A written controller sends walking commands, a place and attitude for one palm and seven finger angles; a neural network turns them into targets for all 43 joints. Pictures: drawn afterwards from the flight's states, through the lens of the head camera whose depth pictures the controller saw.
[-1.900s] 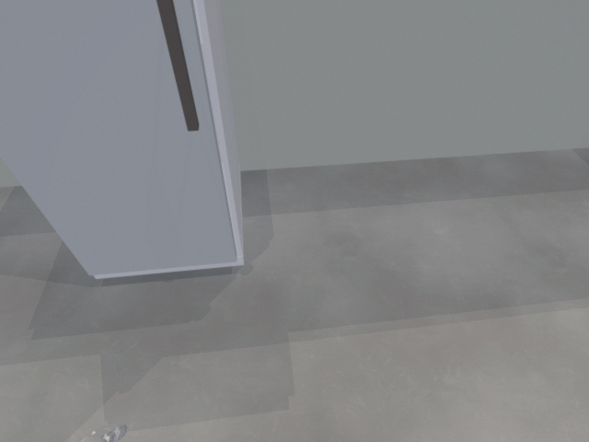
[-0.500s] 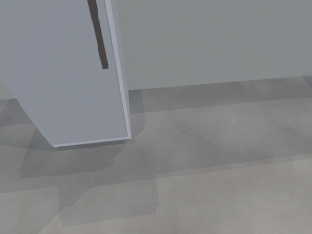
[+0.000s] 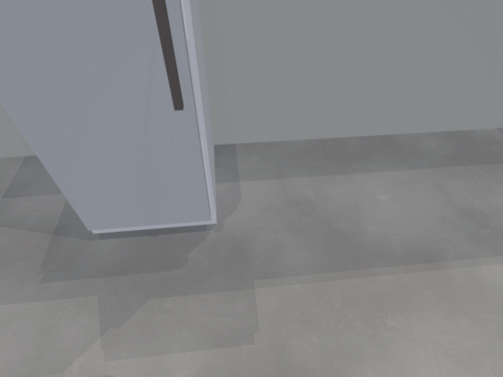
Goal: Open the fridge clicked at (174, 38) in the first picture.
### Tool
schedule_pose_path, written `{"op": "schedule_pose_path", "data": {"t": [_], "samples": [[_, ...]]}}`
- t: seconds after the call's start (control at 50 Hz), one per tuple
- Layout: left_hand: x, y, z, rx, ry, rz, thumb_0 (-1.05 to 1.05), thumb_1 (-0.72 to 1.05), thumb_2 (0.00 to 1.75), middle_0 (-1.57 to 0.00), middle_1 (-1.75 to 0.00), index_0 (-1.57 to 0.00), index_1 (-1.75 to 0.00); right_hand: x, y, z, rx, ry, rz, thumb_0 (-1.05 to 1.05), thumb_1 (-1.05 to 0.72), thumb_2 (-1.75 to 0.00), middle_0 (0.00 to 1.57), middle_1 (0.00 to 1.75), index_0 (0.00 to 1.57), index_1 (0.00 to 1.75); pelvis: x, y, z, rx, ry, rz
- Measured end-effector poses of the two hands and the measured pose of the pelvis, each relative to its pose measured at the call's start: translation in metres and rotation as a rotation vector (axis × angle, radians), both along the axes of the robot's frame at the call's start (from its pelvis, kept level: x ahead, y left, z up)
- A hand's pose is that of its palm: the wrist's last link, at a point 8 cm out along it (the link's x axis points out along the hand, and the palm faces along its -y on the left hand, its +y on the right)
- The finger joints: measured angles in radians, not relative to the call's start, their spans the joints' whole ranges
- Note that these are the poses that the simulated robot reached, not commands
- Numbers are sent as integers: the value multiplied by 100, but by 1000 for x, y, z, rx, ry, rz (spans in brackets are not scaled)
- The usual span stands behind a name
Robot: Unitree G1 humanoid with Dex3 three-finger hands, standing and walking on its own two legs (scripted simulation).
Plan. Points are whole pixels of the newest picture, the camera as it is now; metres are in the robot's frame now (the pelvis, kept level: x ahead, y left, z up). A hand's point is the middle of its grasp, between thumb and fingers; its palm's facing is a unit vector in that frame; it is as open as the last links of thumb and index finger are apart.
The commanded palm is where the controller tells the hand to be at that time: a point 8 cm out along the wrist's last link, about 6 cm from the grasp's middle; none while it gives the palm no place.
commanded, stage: turn to face it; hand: right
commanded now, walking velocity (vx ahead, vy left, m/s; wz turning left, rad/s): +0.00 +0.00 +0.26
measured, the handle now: (169, 52) +0.84 +0.25 +0.12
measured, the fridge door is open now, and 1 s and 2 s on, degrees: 0 0 0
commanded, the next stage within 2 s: take the last steps up to it in 0.18 s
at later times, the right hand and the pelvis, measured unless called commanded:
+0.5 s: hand out of the picture +0.04 -0.19 -0.19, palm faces -0.09 +0.98 -0.18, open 7.4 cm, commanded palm none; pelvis -0.01 -0.01 -0.01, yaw +7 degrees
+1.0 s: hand (284, 321) +0.27 -0.06 -0.18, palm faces -0.23 +0.96 -0.17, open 7.4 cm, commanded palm none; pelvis +0.14 +0.10 -0.02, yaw +13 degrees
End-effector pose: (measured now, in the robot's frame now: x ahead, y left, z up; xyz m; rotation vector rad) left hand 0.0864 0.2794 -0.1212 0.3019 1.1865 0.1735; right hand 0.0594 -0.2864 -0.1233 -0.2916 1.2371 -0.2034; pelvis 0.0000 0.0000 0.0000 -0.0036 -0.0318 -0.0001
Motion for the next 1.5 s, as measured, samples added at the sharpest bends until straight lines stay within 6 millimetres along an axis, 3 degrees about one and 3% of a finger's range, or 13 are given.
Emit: {"op": "schedule_pose_path", "data": {"t": [0.3,0.52,0.58,0.68,0.76,0.84,0.9,0.96,1.1,1.18,1.24,1.32,1.5], "samples": [[-90,-38,-30,-109,126,153,0,90,90,-20,-30,-20,-30,-18,48,-25,108,61,63,0,-90,-90,20,30,20,30,-19,-1,-11,-7,11,69],[-124,-39,-24,-62,142,250,0,90,90,-20,-30,-20,-30,-18,43,-35,149,95,66,0,-90,-90,20,30,20,30,-3,-9,-15,9,45,126],[-135,-40,-18,-45,130,308,0,90,90,-20,-30,-20,-30,0,41,-35,154,123,104,1,-90,-90,20,30,20,30,10,-8,-12,16,41,156],[-149,-41,-5,-51,215,358,0,90,90,-20,-30,-20,-30,58,53,-23,162,67,155,1,-91,-90,20,30,20,30,35,5,-2,33,52,181],[-151,-36,-4,-75,282,396,0,90,90,-20,-30,-20,-30,112,80,-21,165,29,214,1,-91,-90,20,30,19,30,56,23,-2,37,60,204],[-145,-23,-14,-116,340,449,0,90,90,-20,-30,-20,-30,168,121,-26,164,4,284,1,-91,-90,19,30,19,30,83,51,-11,29,70,228],[-133,-5,-30,-148,388,467,0,90,90,-20,-30,-20,-30,205,154,-36,160,-48,308,0,-91,-90,20,30,19,30,105,76,-25,30,68,230],[-97,18,-35,-152,382,446,0,90,90,-20,-30,-20,-30,217,174,-35,166,-77,277,0,-91,-90,20,30,20,30,124,92,-25,30,53,224],[61,74,-23,-93,99,346,0,91,90,-20,-30,-20,-30,207,177,-35,137,51,194,-1,-93,-90,20,30,20,30,179,111,-13,45,48,224],[148,85,-13,-68,-47,288,0,91,90,-19,-30,-20,-30,206,174,-49,153,147,166,0,-92,-90,20,30,20,30,216,116,-17,65,45,229],[195,87,-12,-40,-120,261,0,91,90,-20,-30,-20,-30,214,173,-68,180,206,148,0,-92,-90,20,30,20,30,246,117,-28,62,32,239],[209,83,-7,-32,-102,287,0,91,90,-20,-30,-20,-30,248,182,-65,203,233,167,0,-91,-90,20,30,20,30,278,120,-21,54,20,265],[173,92,9,-35,155,407,-1,94,90,-20,-30,-20,-30,350,218,-39,215,140,199,0,-91,-90,20,30,20,30,335,147,4,64,37,272]]}}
